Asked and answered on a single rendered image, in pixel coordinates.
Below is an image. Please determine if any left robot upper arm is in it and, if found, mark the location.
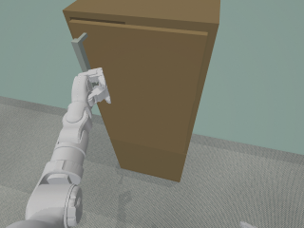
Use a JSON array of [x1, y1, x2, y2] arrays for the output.
[[6, 183, 83, 228]]

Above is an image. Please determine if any robot left forearm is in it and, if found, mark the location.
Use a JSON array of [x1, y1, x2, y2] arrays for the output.
[[25, 102, 93, 220]]

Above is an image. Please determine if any robot left hand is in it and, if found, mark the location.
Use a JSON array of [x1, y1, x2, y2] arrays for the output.
[[71, 67, 111, 109]]

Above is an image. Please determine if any handle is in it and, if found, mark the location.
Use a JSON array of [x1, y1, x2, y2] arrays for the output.
[[71, 32, 99, 88]]

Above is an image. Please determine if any cupboard door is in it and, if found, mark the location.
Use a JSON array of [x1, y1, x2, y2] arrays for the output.
[[68, 19, 208, 154]]

